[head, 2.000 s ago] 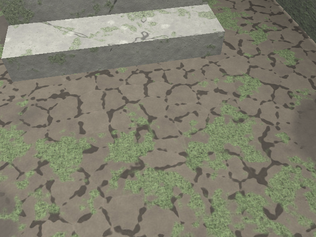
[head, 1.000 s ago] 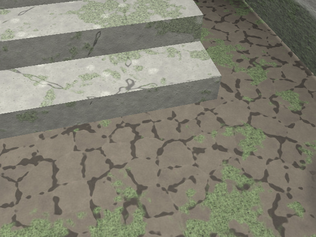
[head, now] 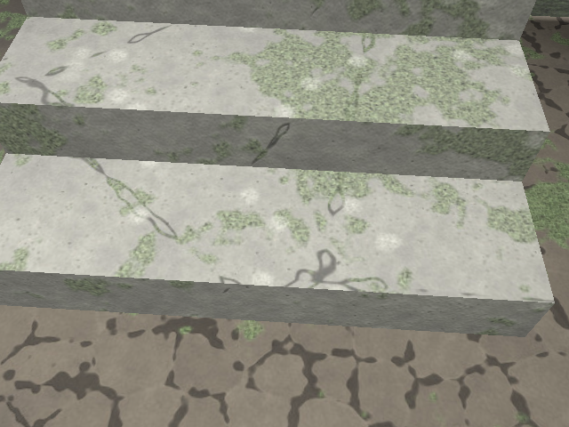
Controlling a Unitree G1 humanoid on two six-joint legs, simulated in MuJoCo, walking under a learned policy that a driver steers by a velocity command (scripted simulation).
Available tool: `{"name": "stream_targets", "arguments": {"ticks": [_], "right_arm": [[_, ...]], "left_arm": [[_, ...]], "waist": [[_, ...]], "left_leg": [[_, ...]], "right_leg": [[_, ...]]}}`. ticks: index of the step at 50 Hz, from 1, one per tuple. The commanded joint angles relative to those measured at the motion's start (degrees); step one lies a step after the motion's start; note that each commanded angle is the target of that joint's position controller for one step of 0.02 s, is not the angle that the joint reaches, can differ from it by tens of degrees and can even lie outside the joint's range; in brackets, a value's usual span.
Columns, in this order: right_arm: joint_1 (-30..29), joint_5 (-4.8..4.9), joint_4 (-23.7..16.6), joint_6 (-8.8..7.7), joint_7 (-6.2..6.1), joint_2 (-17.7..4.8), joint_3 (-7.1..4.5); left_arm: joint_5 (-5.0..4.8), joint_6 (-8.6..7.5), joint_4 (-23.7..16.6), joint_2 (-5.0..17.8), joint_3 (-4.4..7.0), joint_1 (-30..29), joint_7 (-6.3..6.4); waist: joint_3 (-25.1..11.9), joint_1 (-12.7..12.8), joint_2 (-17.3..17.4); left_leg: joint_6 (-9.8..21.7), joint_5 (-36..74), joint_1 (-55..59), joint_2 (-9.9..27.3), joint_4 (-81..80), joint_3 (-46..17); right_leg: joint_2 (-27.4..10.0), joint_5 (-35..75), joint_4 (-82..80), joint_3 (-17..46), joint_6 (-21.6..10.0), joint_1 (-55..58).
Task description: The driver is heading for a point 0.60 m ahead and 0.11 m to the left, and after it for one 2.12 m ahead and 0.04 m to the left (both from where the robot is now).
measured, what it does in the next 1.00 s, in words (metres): walks ahead, turning left: right foot, then left foot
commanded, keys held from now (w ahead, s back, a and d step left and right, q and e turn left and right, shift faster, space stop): w+q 0.48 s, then q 0.44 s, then e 0.08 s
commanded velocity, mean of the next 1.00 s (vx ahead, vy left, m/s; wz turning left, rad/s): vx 0.35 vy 0.00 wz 0.57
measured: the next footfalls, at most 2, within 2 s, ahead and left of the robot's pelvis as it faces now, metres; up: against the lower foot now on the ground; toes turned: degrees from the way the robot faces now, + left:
right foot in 0.38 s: +0.39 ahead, -0.11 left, +0.00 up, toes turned +14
left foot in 0.84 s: +0.43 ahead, +0.13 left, +0.00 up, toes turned +30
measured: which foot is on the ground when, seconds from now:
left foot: down 0.00-0.40, up 0.42-0.82, down 0.84-1.00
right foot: up 0.00-0.36, down 0.38-0.84, up 0.86-1.00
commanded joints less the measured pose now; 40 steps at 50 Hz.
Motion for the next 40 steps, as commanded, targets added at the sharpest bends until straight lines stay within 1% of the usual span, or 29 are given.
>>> {"name": "stream_targets", "arguments": {"ticks": [1, 2, 3, 5, 6, 9, 11, 13, 14, 15, 17, 18, 19, 20, 21, 22, 23, 24, 25, 26, 27, 28, 29, 32, 34, 35, 38, 39, 40], "right_arm": [[4.2, 1.32, -1.6, -0.46, -0.36, -6.4, -1.56], [4.5, 1.24, -1.6, -0.90, -0.24, -6.5, -1.55], [5.1, 1.16, -1.4, -1.17, -0.13, -7.4, -1.74], [7.1, 1.05, -0.8, -1.28, -0.11, -8.7, -2.07], [8.2, 1.11, -0.6, -1.16, -0.13, -8.8, -2.11], [11.1, 1.13, -0.2, -0.90, -0.28, -8.9, -2.21], [12.7, 0.98, 0.1, -0.84, -0.51, -9.2, -2.27], [13.6, 0.58, 0.1, -0.92, -0.74, -9.4, -2.25], [13.7, 0.34, 0.0, -0.97, -0.85, -9.5, -2.23], [13.2, 0.21, -0.3, -1.01, -1.03, -9.8, -2.31], [10.3, -0.05, -1.4, -1.12, -1.45, -10.8, -2.55], [9.2, 0.16, -1.7, -1.33, -1.36, -11.2, -2.61], [8.6, 0.64, -1.9, -1.78, -1.02, -10.2, -2.25], [8.2, 1.44, -3.6, -2.34, -0.75, -6.2, -0.95], [13.4, 2.98, -5.6, -2.07, -1.00, -2.8, -0.17], [14.6, 0.87, -3.2, -0.78, -1.61, -6.9, -0.44], [11.8, 0.29, -2.3, -0.29, -1.19, -8.0, -0.72], [9.5, 0.13, -2.5, -0.08, -0.65, -7.0, -0.54], [7.6, -0.42, -2.8, 0.38, -0.31, -6.3, -0.50], [7.0, -0.93, -3.0, 1.02, -0.06, -5.6, -0.35], [7.2, -0.98, -3.2, 1.49, 0.01, -5.1, -0.25], [7.0, -0.83, -3.4, 1.77, 0.09, -4.7, -0.15], [6.1, -0.90, -3.8, 2.05, 0.29, -4.3, 0.01], [0.7, -0.80, -6.3, 2.60, 1.34, -3.3, 0.75], [-1.5, -0.61, -7.5, 2.65, 1.99, -2.6, 1.44], [-1.8, -0.56, -7.7, 2.71, 2.23, -2.7, 1.53], [-2.8, -1.00, -8.7, 2.87, 2.28, -4.3, 1.17], [-2.6, -1.18, -8.9, 2.71, 2.30, -4.8, 0.96], [-1.2, -1.56, -8.9, 2.30, 2.22, -5.2, 0.69]], "left_arm": [[1.58, 0.94, -4.2, 5.4, 0.82, 2.3, -0.12], [1.71, 1.80, -4.3, 5.0, 0.70, 2.7, -0.32], [1.69, 2.27, -4.7, 4.6, 0.61, 2.2, -0.52], [1.51, 2.59, -6.4, 4.4, 0.52, -1.9, -0.70], [1.51, 2.61, -7.4, 4.6, 0.52, -4.5, -0.72], [0.93, 2.25, -9.5, 4.5, 0.35, -11.1, -0.91], [0.59, 1.95, -10.8, 4.5, 0.18, -14.3, -1.08], [0.33, 1.58, -11.7, 4.6, 0.03, -16.5, -1.11], [0.10, 1.33, -12.2, 4.9, 0.01, -17.0, -1.08], [0.00, 1.09, -12.4, 5.4, 0.09, -16.5, -0.99], [-0.10, 0.54, -11.7, 7.0, 0.56, -12.4, -0.40], [-0.17, 0.07, -10.5, 8.0, 0.98, -7.8, 0.13], [0.49, -0.83, -9.2, 9.4, 1.53, -2.0, 0.97], [1.84, -1.28, -9.0, 13.7, 2.46, 6.1, 2.01], [2.41, -0.41, -8.9, 19.0, 3.76, 6.4, 2.05], [1.70, 0.43, -9.2, 14.4, 3.33, 3.2, 1.66], [1.06, 0.71, -10.4, 8.8, 1.99, 0.4, 1.26], [0.85, 0.76, -10.3, 6.7, 1.37, -1.4, 1.10], [0.73, 0.52, -9.9, 6.0, 1.00, -1.8, 1.34], [0.78, 0.12, -9.3, 6.0, 0.88, -1.5, 1.48], [0.44, -0.43, -8.7, 6.6, 1.00, -0.8, 1.30], [0.07, -0.82, -8.3, 6.8, 1.13, -0.1, 1.09], [-0.28, -1.01, -8.0, 6.9, 1.18, 0.3, 1.03], [-0.73, -0.17, -7.7, 7.6, 1.35, -0.7, 1.37], [-0.64, 0.46, -7.7, 8.1, 1.56, -1.7, 1.44], [-0.64, 0.60, -7.6, 8.6, 1.77, -1.9, 1.46], [-1.05, 1.38, -7.2, 9.8, 2.40, -1.0, 1.53], [-1.24, 1.87, -7.2, 10.1, 2.57, -0.9, 1.65], [-1.46, 2.48, -7.1, 10.2, 2.66, -0.9, 1.85]], "waist": [[-6.5, 0.9, 2.4], [-6.7, 1.3, 2.8], [-6.4, 1.4, 2.9], [-4.4, 0.3, 3.6], [-3.5, -0.6, 3.8], [-1.9, -3.3, 4.5], [-1.7, -4.6, 4.6], [-1.8, -5.4, 5.1], [-2.1, -5.4, 5.3], [-2.5, -4.8, 5.5], [-3.3, -2.3, 5.8], [-4.8, 0.0, 5.4], [-8.2, 3.0, 2.4], [-15.9, 6.3, -4.2], [-18.3, 2.9, -18.6], [-14.3, 0.3, -11.1], [-9.3, 0.6, -3.9], [-6.3, 0.2, -1.8], [-4.3, 0.0, -3.0], [-3.6, -0.7, -4.1], [-4.8, -1.4, -4.6], [-6.3, -1.8, -4.7], [-7.1, -1.9, -5.1], [-6.4, -1.4, -7.0], [-6.6, -1.4, -7.5], [-6.9, -1.4, -7.7], [-7.1, -0.9, -7.5], [-7.3, -0.8, -7.2], [-8.1, -1.3, -6.2]], "left_leg": [[9.9, 13.9, 12.8, 14.9, -17.1, -19.8], [10.3, 15.4, 11.2, 13.8, -17.7, -18.5], [10.4, 15.2, 10.0, 13.1, -18.5, -17.5], [10.2, 11.9, 9.7, 12.4, -20.3, -17.5], [9.8, 9.7, 10.4, 12.2, -20.9, -18.0], [8.5, 6.3, 13.9, 11.7, -21.3, -19.3], [8.0, 8.3, 16.5, 11.9, -20.0, -20.0], [7.6, 12.7, 18.1, 11.9, -17.6, -20.4], [7.1, 15.6, 18.5, 12.2, -16.0, -20.9], [6.4, 17.5, 18.6, 12.4, -14.4, -21.8], [4.3, 20.3, 16.5, 12.5, -10.7, -23.7], [3.2, 23.1, 15.4, 11.5, -6.5, -24.0], [1.8, 23.5, 13.2, 7.6, 2.6, -21.6], [0.2, 12.9, 7.2, 3.9, 17.0, -16.8], [-1.1, -20.6, -9.4, -4.3, 27.9, -9.4], [-0.6, -20.3, -12.9, 1.9, 34.2, -9.0], [-0.8, -15.3, -11.7, 4.0, 34.6, -9.1], [-1.5, -11.9, -10.6, 5.6, 33.4, -8.3], [-2.4, -10.6, -10.0, 6.6, 32.4, -7.4], [-3.3, -10.0, -9.1, 6.4, 33.2, -6.3], [-3.9, -9.7, -8.3, 5.9, 33.9, -5.3], [-4.4, -9.2, -8.5, 5.4, 33.6, -4.8], [-4.8, -8.5, -9.1, 5.1, 32.3, -4.3], [-5.9, -4.7, -9.5, 5.8, 24.2, -2.1], [-5.6, -1.0, -4.4, 6.3, 16.2, -0.6], [-5.2, 0.3, -1.8, 6.1, 13.1, 0.0], [-3.7, -1.6, 1.0, 5.6, 7.2, 1.2], [-3.0, -3.1, 1.7, 5.3, 5.2, 1.4], [-2.0, -3.7, 3.8, 4.4, 2.2, 1.6]], "right_leg": [[-3.1, 2.1, -3.9, 2.8, 0.6, -9.5], [-2.8, 2.1, -5.4, 2.2, 1.1, -8.3], [-2.7, 3.3, -7.8, 1.7, 1.6, -8.2], [-2.7, 7.4, -13.4, 1.0, 2.7, -10.6], [-2.7, 9.8, -16.5, 1.1, 3.2, -12.3], [-1.6, 16.4, -25.8, 1.5, 3.7, -14.9], [-0.4, 18.4, -30.3, 1.7, 3.8, -15.0], [1.0, 18.6, -33.8, 1.6, 3.7, -13.6], [1.7, 18.0, -35.4, 1.7, 3.5, -11.9], [2.2, 17.0, -37.1, 2.2, 3.1, -9.5], [3.6, 13.6, -41.1, 2.5, 2.1, -1.2], [4.6, 12.7, -43.6, 1.9, 1.3, 5.2], [3.0, 13.4, -47.4, 2.8, 0.0, 14.3], [-9.4, 4.0, -49.6, 14.4, -2.8, 25.9], [-21.3, 1.4, -56.4, 37.2, -8.6, 34.9], [-21.3, -4.5, -55.7, 39.2, -9.4, 29.7], [-18.1, -3.9, -56.4, 31.0, -8.3, 23.7], [-15.1, 3.2, -57.7, 23.0, -7.3, 19.5], [-13.3, 15.1, -57.9, 16.8, -6.7, 17.1], [-11.9, 30.3, -56.7, 11.6, -6.4, 15.6], [-11.5, 45.2, -54.5, 7.4, -6.6, 15.7], [-11.2, 54.2, -53.1, 4.5, -6.9, 16.7], [-11.2, 57.4, -52.8, 2.3, -7.2, 17.2], [-10.6, 55.8, -53.6, -2.8, -7.8, 16.2], [-9.3, 52.7, -53.3, -6.7, -6.9, 13.8], [-9.2, 51.5, -52.8, -7.7, -6.4, 13.2], [-10.9, 49.4, -48.6, -7.9, -5.8, 15.0], [-11.4, 48.7, -45.9, -7.8, -5.6, 15.7], [-11.3, 48.1, -40.9, -8.2, -5.2, 15.9]]}}
Keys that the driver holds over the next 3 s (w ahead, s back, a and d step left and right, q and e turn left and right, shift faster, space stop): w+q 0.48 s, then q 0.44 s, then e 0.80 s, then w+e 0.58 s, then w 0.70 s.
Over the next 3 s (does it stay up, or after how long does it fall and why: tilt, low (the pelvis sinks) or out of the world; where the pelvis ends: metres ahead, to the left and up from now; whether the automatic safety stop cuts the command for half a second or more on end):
stays up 0.68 -0.08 0.07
